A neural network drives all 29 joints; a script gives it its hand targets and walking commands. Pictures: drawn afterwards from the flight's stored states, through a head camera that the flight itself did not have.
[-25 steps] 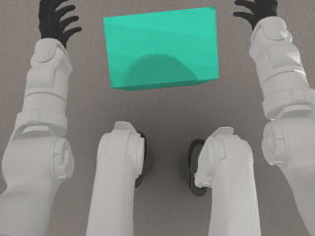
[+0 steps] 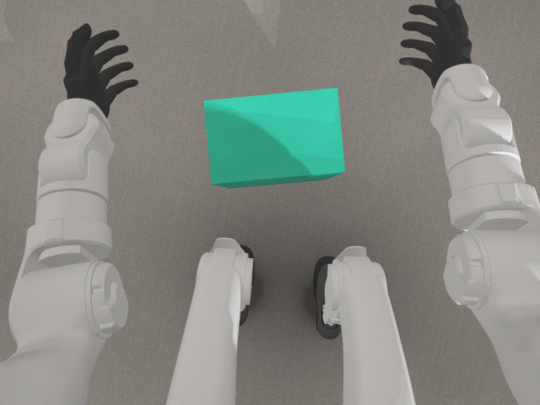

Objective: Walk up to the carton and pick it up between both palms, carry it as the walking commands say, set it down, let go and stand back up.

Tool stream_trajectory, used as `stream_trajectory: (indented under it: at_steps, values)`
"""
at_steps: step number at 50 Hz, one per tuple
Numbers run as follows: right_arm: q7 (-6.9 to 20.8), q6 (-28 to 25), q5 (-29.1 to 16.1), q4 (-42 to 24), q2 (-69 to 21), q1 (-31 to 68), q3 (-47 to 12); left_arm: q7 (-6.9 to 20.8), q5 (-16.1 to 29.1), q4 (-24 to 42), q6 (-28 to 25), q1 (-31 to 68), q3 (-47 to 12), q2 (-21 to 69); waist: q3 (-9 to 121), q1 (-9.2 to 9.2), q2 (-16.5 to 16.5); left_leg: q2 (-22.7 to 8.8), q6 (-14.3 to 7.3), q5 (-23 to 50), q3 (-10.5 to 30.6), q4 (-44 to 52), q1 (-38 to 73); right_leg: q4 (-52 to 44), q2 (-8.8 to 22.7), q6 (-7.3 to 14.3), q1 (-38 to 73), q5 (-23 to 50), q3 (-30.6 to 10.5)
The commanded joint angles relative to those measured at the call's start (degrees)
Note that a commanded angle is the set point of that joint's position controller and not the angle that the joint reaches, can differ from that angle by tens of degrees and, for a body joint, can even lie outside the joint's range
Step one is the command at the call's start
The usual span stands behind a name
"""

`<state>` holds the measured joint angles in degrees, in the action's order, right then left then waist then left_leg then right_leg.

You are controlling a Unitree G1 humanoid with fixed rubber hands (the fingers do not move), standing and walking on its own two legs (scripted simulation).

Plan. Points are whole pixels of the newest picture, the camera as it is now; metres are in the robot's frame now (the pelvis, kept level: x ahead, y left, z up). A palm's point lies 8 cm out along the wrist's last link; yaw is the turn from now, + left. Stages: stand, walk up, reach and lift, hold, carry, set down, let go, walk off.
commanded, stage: set down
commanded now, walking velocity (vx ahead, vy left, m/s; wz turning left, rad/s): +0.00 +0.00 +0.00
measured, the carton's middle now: (274, 146) +0.48 +0.04 -0.41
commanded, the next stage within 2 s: let go in 0.52 s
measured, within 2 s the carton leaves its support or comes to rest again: neither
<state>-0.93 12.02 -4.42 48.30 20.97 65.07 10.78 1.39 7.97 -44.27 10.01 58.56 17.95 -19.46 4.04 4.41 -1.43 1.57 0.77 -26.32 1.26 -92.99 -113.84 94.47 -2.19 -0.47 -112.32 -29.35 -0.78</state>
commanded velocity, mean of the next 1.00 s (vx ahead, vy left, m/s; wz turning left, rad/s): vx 0.00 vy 0.00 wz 0.00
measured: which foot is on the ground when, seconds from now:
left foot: down 0.00-1.00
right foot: down 0.00-1.00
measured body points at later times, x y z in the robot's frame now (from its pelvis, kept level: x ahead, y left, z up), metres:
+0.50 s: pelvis +0.03 +0.01 +0.13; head +0.31 +0.02 +0.49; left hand +0.49 +0.27 +0.04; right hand +0.55 -0.17 +0.04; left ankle +0.10 +0.12 -0.49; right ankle +0.08 -0.12 -0.49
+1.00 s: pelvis +0.08 +0.01 +0.21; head +0.27 +0.01 +0.61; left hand +0.38 +0.27 +0.11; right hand +0.42 -0.20 +0.10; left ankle +0.10 +0.12 -0.49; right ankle +0.08 -0.12 -0.49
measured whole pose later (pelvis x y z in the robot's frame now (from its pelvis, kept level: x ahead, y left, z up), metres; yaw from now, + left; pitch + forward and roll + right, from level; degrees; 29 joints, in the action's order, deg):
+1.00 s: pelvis +0.08 +0.01 +0.21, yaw +0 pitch +28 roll +0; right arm -0.2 4.6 2.4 31.9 10.7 17.9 9.7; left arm 7.2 0.4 -32.4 3.5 15.5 10.1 -14.1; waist 3.8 2.6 0.4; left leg 1.9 -0.4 -15.4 2.0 -42.4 -55.4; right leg 43.1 -1.2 -0.8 -53.8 -17.7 -2.7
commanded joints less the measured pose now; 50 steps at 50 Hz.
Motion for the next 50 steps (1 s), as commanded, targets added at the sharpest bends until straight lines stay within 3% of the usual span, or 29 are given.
stream_trajectory:
  at_steps: [1,19,28,32,38,43,50]
  values:
    - [0.66,-1.14,0.31,-6.72,6.60,12.45,1.31,0.61,-0.46,6.84,-1.09,9.74,1.38,-8.89,60.67,1.71,-2.70,1.76,1.67,20.42,-5.67,11.24,36.27,-12.19,-2.08,-1.22,36.31,16.71,3.12]
    - [3.91,-3.44,3.76,-4.28,5.01,6.26,4.25,1.41,-4.03,6.39,-2.26,4.58,2.75,-3.78,54.63,1.19,-0.21,0.95,2.42,26.98,-2.75,33.31,58.68,-33.74,-1.79,-1.08,46.71,20.72,1.85]
    - [4.37,-5.73,7.63,0.05,2.22,2.22,6.10,1.52,-9.24,1.57,-4.67,1.26,5.13,-0.11,47.09,0.93,-0.82,0.38,2.91,28.66,-1.76,38.56,60.56,-39.56,-1.03,-0.64,48.56,22.39,1.59]
    - [2.86,-5.98,9.24,-3.68,0.41,-4.04,6.33,2.60,-10.56,3.65,-5.55,-4.33,4.86,-1.62,52.87,0.51,-1.37,1.02,2.23,33.93,-1.95,38.86,64.39,-40.90,-1.08,-1.25,56.08,28.85,0.55]
    - [-0.67,-5.55,9.60,-18.68,-2.98,-20.25,3.87,5.10,-11.27,16.03,-5.32,-18.99,0.08,-4.40,62.77,0.08,0.25,1.66,1.08,42.86,-1.34,40.66,76.75,-43.02,-1.50,-1.94,69.25,38.52,-0.69]
    - [-0.32,-6.27,7.49,-25.81,-4.65,-31.27,0.93,6.12,-8.83,19.74,-5.42,-30.60,-3.78,-2.66,50.81,-0.88,1.31,1.50,0.54,40.56,0.22,45.36,84.02,-48.77,-1.21,-1.20,70.36,32.59,-0.81]
    - [1.15,-9.73,6.76,-20.81,-5.55,-46.24,-0.81,5.25,-6.98,16.25,-8.50,-44.80,-8.23,0.74,30.89,-1.44,1.27,0.61,1.10,31.67,0.67,54.25,88.83,-56.90,-0.35,-0.39,76.10,24.76,0.05]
